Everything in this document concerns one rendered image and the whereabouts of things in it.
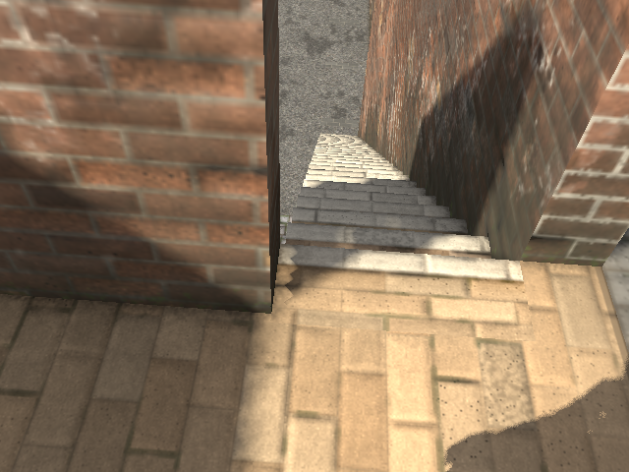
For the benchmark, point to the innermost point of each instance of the stairs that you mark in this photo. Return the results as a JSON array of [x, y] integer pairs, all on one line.
[[353, 198]]

